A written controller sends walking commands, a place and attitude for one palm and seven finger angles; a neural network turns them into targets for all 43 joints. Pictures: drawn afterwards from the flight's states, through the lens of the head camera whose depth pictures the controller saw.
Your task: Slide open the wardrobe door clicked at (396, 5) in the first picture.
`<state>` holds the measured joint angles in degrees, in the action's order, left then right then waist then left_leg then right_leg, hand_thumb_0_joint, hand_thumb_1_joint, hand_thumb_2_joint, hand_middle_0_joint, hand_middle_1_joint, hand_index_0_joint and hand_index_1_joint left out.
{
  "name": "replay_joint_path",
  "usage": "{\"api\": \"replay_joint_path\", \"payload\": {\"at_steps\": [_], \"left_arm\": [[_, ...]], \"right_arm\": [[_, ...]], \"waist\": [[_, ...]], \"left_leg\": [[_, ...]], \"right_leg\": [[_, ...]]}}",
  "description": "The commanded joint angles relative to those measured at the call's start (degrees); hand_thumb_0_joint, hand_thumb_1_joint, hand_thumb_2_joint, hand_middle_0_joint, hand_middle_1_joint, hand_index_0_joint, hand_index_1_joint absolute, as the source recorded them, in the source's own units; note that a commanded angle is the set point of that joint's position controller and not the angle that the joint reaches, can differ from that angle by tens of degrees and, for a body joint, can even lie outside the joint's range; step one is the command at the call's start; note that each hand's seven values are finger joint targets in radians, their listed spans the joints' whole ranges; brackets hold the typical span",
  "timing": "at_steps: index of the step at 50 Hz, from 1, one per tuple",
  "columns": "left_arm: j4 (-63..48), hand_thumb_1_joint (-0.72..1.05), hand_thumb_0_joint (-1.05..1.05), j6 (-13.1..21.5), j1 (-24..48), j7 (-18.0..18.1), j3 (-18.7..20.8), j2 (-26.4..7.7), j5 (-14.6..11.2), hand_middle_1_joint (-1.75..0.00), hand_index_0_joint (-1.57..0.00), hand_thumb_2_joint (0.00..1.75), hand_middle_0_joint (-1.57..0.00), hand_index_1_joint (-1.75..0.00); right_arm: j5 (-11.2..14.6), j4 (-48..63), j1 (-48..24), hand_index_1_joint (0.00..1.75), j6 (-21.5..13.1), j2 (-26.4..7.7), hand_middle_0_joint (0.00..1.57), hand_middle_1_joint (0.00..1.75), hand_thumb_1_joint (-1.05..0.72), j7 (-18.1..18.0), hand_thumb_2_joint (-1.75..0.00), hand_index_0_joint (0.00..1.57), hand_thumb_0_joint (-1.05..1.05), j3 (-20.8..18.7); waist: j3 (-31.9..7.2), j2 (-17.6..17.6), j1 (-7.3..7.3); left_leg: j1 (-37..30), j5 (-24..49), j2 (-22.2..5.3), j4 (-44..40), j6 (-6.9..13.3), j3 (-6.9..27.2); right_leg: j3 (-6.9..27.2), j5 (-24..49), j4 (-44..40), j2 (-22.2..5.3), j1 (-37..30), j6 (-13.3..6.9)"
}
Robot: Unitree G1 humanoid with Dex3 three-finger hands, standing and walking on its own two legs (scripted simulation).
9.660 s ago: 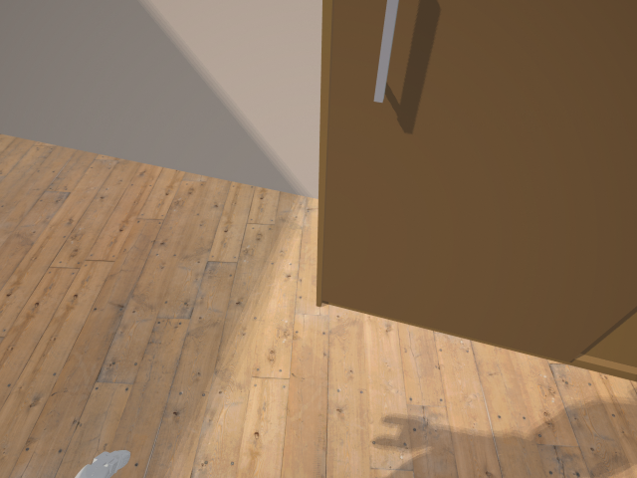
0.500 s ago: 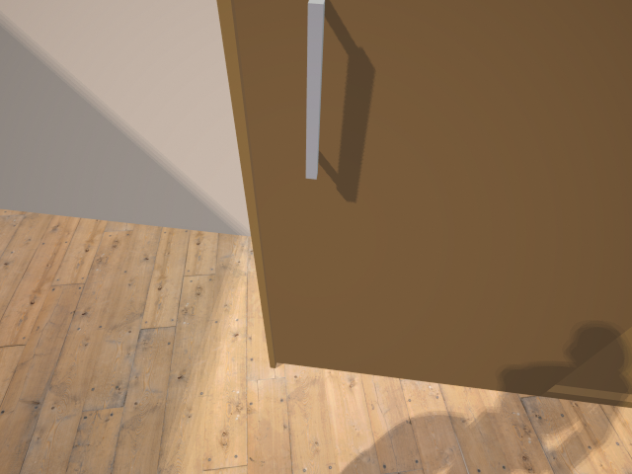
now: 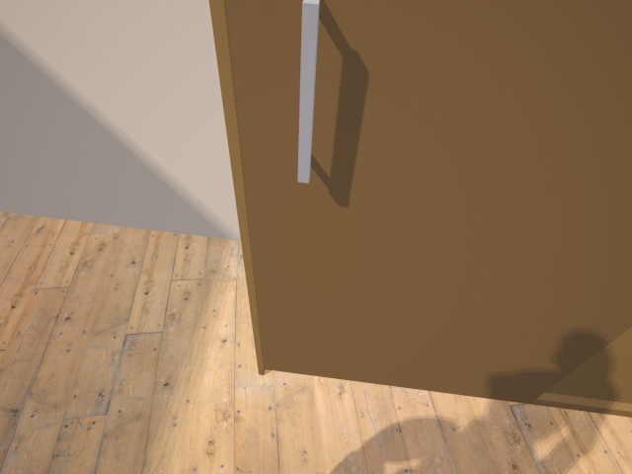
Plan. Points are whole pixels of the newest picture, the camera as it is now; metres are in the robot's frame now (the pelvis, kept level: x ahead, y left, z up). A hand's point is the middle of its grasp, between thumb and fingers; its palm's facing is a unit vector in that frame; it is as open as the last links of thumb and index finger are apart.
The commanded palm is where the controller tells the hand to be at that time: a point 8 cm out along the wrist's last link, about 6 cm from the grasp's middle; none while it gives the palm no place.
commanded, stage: shuffle to correct the standing spot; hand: left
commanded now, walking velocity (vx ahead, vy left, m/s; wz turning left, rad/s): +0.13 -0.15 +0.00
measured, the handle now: (308, 99) +0.52 +0.06 +0.23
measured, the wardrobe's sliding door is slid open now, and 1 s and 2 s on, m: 0.00 0.00 0.00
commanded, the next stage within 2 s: come to a stop and stand still in 0.20 s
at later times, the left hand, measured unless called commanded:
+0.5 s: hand out of the picture +0.13 +0.12 -0.17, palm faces +0.05 -0.97 -0.22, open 7.3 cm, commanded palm none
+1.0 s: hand out of the picture +0.03 +0.16 -0.18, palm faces +0.10 -0.98 -0.17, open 7.3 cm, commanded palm none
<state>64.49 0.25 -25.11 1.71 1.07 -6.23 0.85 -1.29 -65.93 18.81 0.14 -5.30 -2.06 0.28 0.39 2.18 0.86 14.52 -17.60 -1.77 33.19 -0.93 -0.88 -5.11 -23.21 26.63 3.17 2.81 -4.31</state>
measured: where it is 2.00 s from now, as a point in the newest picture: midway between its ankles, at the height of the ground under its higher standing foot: outside the picture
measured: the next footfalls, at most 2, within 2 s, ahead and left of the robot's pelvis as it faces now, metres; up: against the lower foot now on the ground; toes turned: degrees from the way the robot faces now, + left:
right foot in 0.40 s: +0.13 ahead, -0.19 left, +0.00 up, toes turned -8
left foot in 0.76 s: +0.12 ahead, +0.02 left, +0.00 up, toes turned +7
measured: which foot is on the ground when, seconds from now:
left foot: down 0.00-0.40, up 0.42-0.74, down 0.76-1.00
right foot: down 0.00-0.14, up 0.16-0.38, down 0.40-0.78, up 0.80-1.00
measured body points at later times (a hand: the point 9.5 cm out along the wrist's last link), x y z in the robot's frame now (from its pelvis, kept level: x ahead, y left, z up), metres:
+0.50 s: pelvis +0.07 -0.07 +0.00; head +0.10 -0.08 +0.44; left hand +0.13 +0.17 -0.15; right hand +0.00 -0.29 -0.16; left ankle +0.01 +0.08 -0.71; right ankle +0.09 -0.18 -0.73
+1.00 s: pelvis +0.04 -0.02 +0.01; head +0.07 +0.02 +0.46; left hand +0.03 +0.21 -0.17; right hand +0.15 -0.24 -0.12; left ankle +0.08 +0.02 -0.73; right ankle -0.02 -0.18 -0.65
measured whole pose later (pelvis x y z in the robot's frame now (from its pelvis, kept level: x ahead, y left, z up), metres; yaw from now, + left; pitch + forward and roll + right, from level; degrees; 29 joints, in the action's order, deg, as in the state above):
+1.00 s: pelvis +0.04 -0.02 +0.01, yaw +1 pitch +1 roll -1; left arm 59.9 -3.1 -16.4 2.0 3.9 -10.7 2.0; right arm -0.6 -55.1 7.9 0.0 -6.2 -1.7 -1.5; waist 3.0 3.8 2.5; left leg 15.9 -10.3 2.7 24.4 7.3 -9.0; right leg 0.7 -22.6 61.1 -3.1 23.4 2.1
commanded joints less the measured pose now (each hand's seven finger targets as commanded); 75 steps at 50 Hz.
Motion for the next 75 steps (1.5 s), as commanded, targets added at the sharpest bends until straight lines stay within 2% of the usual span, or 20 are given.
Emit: {"api": "replay_joint_path", "payload": {"at_steps": [1,4,6,7,10,16,18,20,24,27,32,36,37,39,46,57,62,66,69,75], "left_arm": [[-0.12,0.9,0.0,0.01,-6.79,-0.14,1.48,-4.92,0.49,-0.3,-0.2,0.9,-0.2,-0.3],[-0.53,0.9,0.0,-0.08,-6.12,-0.43,1.72,-4.72,0.52,-0.3,-0.2,0.9,-0.2,-0.3],[-2.47,0.9,0.0,0.28,-3.08,-0.59,1.39,-2.99,0.49,-0.3,-0.2,0.9,-0.2,-0.3],[-4.26,0.9,0.0,0.21,1.18,-0.57,1.48,-3.91,0.91,-0.3,-0.2,0.9,-0.2,-0.3],[-5.83,0.9,0.0,-0.29,4.48,-1.45,2.44,-3.13,1.15,-0.3,-0.2,0.9,-0.2,-0.3],[-5.23,0.9,0.0,-0.68,1.82,-2.88,3.12,-1.31,0.72,-0.3,-0.2,0.9,-0.2,-0.3],[-3.51,0.9,0.0,0.58,-2.86,-2.1,3.72,-4.33,0.85,-0.3,-0.2,0.9,-0.2,-0.3],[-3.86,0.9,0.0,1.53,-2.21,-0.63,4.6,-12.65,0.53,-0.3,-0.2,0.9,-0.2,-0.3],[-6.76,0.9,0.0,1.39,8.94,0.04,3.89,-11.57,0.95,-0.3,-0.2,0.9,-0.2,-0.3],[-6.32,0.9,0.0,0.57,7.09,0.87,3.91,-11.15,0.94,-0.3,-0.2,0.9,-0.2,-0.3],[-7.17,0.9,0.0,-0.2,6.85,1.71,5.01,-13.05,1.08,-0.3,-0.2,0.9,-0.2,-0.3],[-9.23,0.9,0.0,-0.71,11.5,1.24,4.87,-13.31,1.0,-0.3,-0.2,0.9,-0.2,-0.3],[-9.63,0.9,0.0,-1.07,12.05,1.03,4.53,-11.5,0.79,-0.3,-0.2,0.9,-0.2,-0.3],[-10.87,0.9,0.0,-2.26,10.82,0.83,3.24,-6.88,0.49,-0.3,-0.2,0.9,-0.2,-0.3],[-6.27,0.9,0.0,-2.88,4.67,0.42,3.43,-6.89,1.34,-0.3,-0.2,0.9,-0.2,-0.3],[-4.84,0.9,0.0,-2.49,3.5,0.37,1.83,-5.18,1.42,-0.3,-0.2,0.9,-0.2,-0.3],[-1.91,0.9,0.0,-2.07,-1.84,0.77,1.86,-5.88,0.94,-0.3,-0.2,0.9,-0.2,-0.3],[-0.82,0.9,0.0,-0.96,-3.04,1.07,1.71,-7.46,0.83,-0.3,-0.2,0.9,-0.2,-0.3],[-1.75,0.9,0.0,0.13,2.45,0.92,0.78,-6.02,0.22,-0.3,-0.2,0.9,-0.2,-0.3],[-0.99,0.9,0.0,-0.58,-0.47,0.98,0.06,-3.9,-0.05,-0.3,-0.2,0.9,-0.2,-0.3]], "right_arm": [[-0.11,2.29,1.56,0.3,-1.21,-3.5,0.2,0.3,-0.9,-0.65,-0.9,0.2,0.0,-0.96],[-0.06,0.98,5.46,0.3,-1.78,-4.63,0.2,0.3,-0.9,-0.98,-0.9,0.2,0.0,-1.52],[-0.68,-1.97,13.95,0.3,-1.92,-10.39,0.2,0.3,-0.9,-2.01,-0.9,0.2,0.0,-3.06],[-0.77,-2.49,15.86,0.3,-1.77,-11.1,0.2,0.3,-0.9,-2.33,-0.9,0.2,0.0,-3.12],[-0.78,-0.97,11.09,0.3,-2.44,-9.87,0.2,0.3,-0.9,-2.48,-0.9,0.2,0.0,-2.86],[-0.82,2.49,1.48,0.3,-1.85,-11.83,0.2,0.3,-0.9,-1.43,-0.9,0.2,0.0,-4.37],[-0.48,2.49,3.56,0.3,-1.37,-9.77,0.2,0.3,-0.9,-0.74,-0.9,0.2,0.0,-4.16],[0.37,4.56,5.78,0.3,-0.41,-3.29,0.2,0.3,-0.9,-0.15,-0.9,0.2,0.0,-2.69],[0.66,3.73,2.97,0.3,-0.18,-4.67,0.2,0.3,-0.9,-0.09,-0.9,0.2,0.0,-2.69],[0.78,3.67,3.07,0.3,0.28,-3.05,0.2,0.3,-0.9,-0.02,-0.9,0.2,0.0,-2.29],[0.32,8.29,-2.66,0.3,1.76,-5.28,0.2,0.3,-0.9,0.55,-0.9,0.2,0.0,-3.18],[0.57,8.85,-0.53,0.3,1.35,-6.26,0.2,0.3,-0.9,0.91,-0.9,0.2,0.0,-3.5],[0.44,8.47,0.91,0.3,0.72,-7.24,0.2,0.3,-0.9,0.8,-0.9,0.2,0.0,-3.74],[0.03,10.84,-1.75,0.3,0.64,-14.43,0.2,0.3,-0.9,0.43,-0.9,0.2,0.0,-4.7],[0.48,12.65,-7.63,0.3,-0.44,-10.21,0.2,0.3,-0.9,-0.19,-0.9,0.2,0.0,-3.31],[0.2,7.86,-2.39,0.3,-0.64,-9.8,0.2,0.3,-0.9,-0.26,-0.9,0.2,0.0,-4.1],[0.22,5.9,-2.55,0.3,-0.48,-10.44,0.2,0.3,-0.9,0.2,-0.9,0.2,0.0,-4.12],[0.48,4.38,-0.71,0.3,-0.12,-7.75,0.2,0.3,-0.9,0.65,-0.9,0.2,0.0,-3.27],[0.25,2.61,2.54,0.3,0.15,-4.96,0.2,0.3,-0.9,0.76,-0.9,0.2,0.0,-2.33],[0.24,0.54,5.58,0.3,0.63,-4.45,0.2,0.3,-0.9,0.46,-0.9,0.2,0.0,-1.49]], "waist": [[10.87,1.84,-0.28],[7.88,-5.25,-2.17],[4.68,-18.34,-4.81],[7.91,-17.58,-5.8],[8.21,-7.97,-3.43],[4.16,-13.65,0.67],[0.88,-3.96,2.81],[-3.76,17.03,2.31],[4.05,10.31,0.57],[0.62,4.36,1.3],[-1.0,5.8,2.21],[-3.07,5.87,-1.26],[-4.12,1.52,-2.17],[-2.25,-20.07,-1.76],[-1.22,-5.28,0.44],[-1.7,-6.2,-1.4],[-0.66,-6.51,0.62],[2.22,0.07,0.02],[5.13,9.58,-2.32],[11.5,-4.16,-1.63]], "left_leg": [[6.6,0.16,-2.42,2.35,2.02,-3.5],[-0.8,10.44,-5.22,-3.11,3.8,0.03],[-13.14,23.54,-18.78,-11.85,12.42,21.18],[-14.51,31.4,-22.99,-14.21,16.19,26.38],[-6.62,28.93,-22.18,-15.09,13.77,19.08],[4.43,10.49,-12.29,-12.42,6.33,4.89],[6.43,6.04,-6.34,-2.9,2.37,0.45],[9.67,-16.35,-1.56,14.41,-0.48,-2.54],[7.69,-12.24,-3.74,17.05,0.18,-0.66],[7.77,-9.85,-1.26,12.39,-0.83,-3.39],[9.4,-8.8,-0.38,13.96,-1.09,-1.75],[-2.66,2.23,0.06,-1.88,-0.72,-3.13],[-8.92,9.89,-2.05,-9.08,-0.2,-2.37],[-5.33,31.81,-18.06,-16.67,8.99,14.05],[-3.45,11.21,-11.2,-19.78,7.99,6.55],[-9.15,3.46,-12.1,-24.19,7.46,10.46],[-3.55,-2.0,-9.41,-27.15,1.85,8.41],[-1.57,-1.54,-3.02,-21.13,-2.37,1.79],[-8.98,7.2,-2.67,-11.34,1.67,-0.04],[-1.6,-5.69,-5.15,-19.04,2.33,4.82]], "right_leg": [[10.16,7.92,-8.14,-12.09,7.23,-2.85],[5.17,18.87,2.93,-8.15,9.27,-1.16],[-0.77,1.39,21.86,-2.17,23.49,2.09],[2.11,-10.22,30.81,-2.54,31.06,2.1],[6.38,-7.56,32.46,-7.23,29.01,2.75],[-2.13,7.89,10.02,-4.84,11.43,4.87],[-1.37,15.98,-1.1,-5.38,1.17,5.86],[17.75,20.67,-9.64,-25.11,1.46,0.52],[12.56,35.39,-6.62,-23.08,11.12,-3.89],[9.77,52.12,-2.09,-23.21,4.76,-5.67],[11.74,53.11,-2.14,-25.75,4.09,-7.87],[8.77,37.74,0.66,-22.59,11.57,-4.04],[5.98,29.28,5.39,-18.88,14.68,-1.49],[1.0,-11.75,23.91,-5.71,22.45,5.31],[7.42,1.98,39.11,-6.56,25.36,6.28],[4.28,-3.24,11.78,-7.03,16.51,5.62],[2.55,2.0,-1.38,-6.07,7.56,3.16],[8.18,0.37,-11.07,-11.85,8.97,-0.07],[10.46,-3.52,-15.96,-14.49,19.76,-0.1],[6.88,-5.92,-10.15,-9.43,19.91,1.77]]}}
